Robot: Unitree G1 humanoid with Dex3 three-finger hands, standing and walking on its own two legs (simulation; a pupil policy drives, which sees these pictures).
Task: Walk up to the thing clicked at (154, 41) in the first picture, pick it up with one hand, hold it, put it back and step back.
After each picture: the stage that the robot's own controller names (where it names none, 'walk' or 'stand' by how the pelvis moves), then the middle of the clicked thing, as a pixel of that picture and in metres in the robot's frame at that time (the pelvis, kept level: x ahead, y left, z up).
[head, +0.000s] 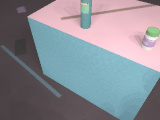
stand; (150, 38) +0.71 -0.35 -0.04
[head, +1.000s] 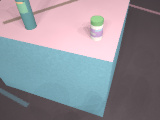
rise first; (96, 28) +0.71 -0.03 -0.01
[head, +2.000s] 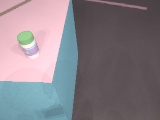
rise first; (29, 45) +0.55 +0.27 +0.00
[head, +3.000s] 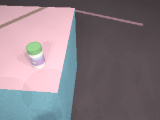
stand; (36, 55) +0.54 +0.24 -0.03
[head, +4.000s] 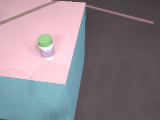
stand; (46, 47) +0.58 +0.21 -0.04
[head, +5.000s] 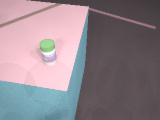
stand; (48, 52) +0.55 +0.19 -0.04
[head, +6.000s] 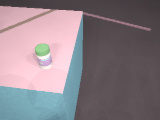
stand; (44, 56) +0.56 +0.21 -0.04
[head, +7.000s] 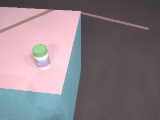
stand; (41, 57) +0.55 +0.22 -0.04
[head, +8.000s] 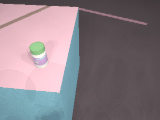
rise first; (39, 55) +0.55 +0.23 -0.04
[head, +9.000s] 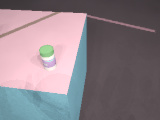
rise first; (48, 58) +0.55 +0.22 -0.04
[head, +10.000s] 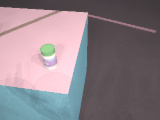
go down; (49, 57) +0.55 +0.21 -0.03
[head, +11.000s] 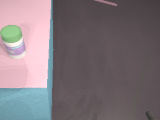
go down; (14, 42) +0.53 +0.21 +0.01
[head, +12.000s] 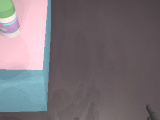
close in; (6, 18) +0.55 +0.22 +0.05
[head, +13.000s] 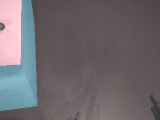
close; out of the picture +0.57 +0.23 +0.07
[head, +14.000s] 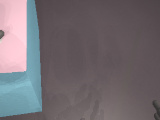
lift; out of the picture +0.52 +0.22 +0.06
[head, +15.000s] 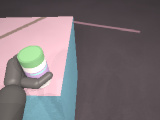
lift; (36, 67) +0.33 +0.15 +0.17
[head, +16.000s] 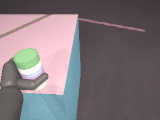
hold; (31, 70) +0.33 +0.17 +0.15
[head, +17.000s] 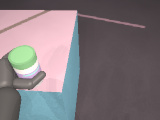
hold; (27, 68) +0.33 +0.18 +0.16
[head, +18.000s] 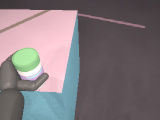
crouch; (31, 70) +0.33 +0.17 +0.15
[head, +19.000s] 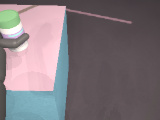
crouch; (13, 31) +0.46 +0.22 +0.18
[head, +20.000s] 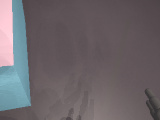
lower; out of the picture +0.56 +0.24 +0.07
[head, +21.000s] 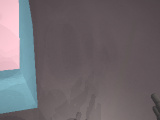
lower; out of the picture +0.55 +0.23 +0.07
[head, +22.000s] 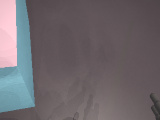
lower; out of the picture +0.55 +0.24 +0.07
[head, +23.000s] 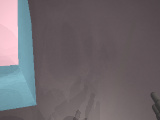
lower; out of the picture +0.55 +0.24 +0.07
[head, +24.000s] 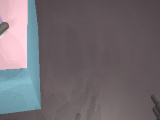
draw back; out of the picture +0.54 +0.21 +0.07
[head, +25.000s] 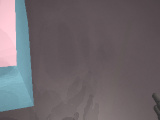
withdraw; out of the picture +0.55 +0.22 +0.07
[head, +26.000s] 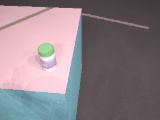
sink last; (47, 58) +0.51 +0.19 +0.01
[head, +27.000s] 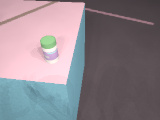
stand; (50, 50) +0.54 +0.20 +0.01
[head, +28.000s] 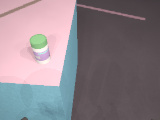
stand; (40, 49) +0.52 +0.20 +0.03
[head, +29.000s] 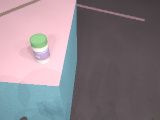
stand; (40, 49) +0.52 +0.20 +0.03
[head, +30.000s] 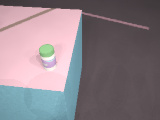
stand; (48, 57) +0.54 +0.19 -0.03
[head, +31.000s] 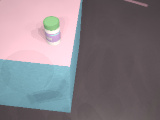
walk; (52, 31) +0.60 +0.14 -0.01
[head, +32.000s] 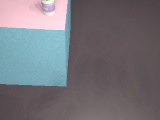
walk; (48, 3) +0.80 +0.22 -0.03
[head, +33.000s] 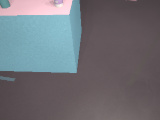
stand; out of the picture +1.13 +0.26 -0.03
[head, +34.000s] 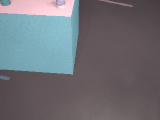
stand; out of the picture +1.14 +0.21 -0.04
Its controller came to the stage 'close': yes
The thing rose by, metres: 0.22
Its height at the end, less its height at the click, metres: +0.00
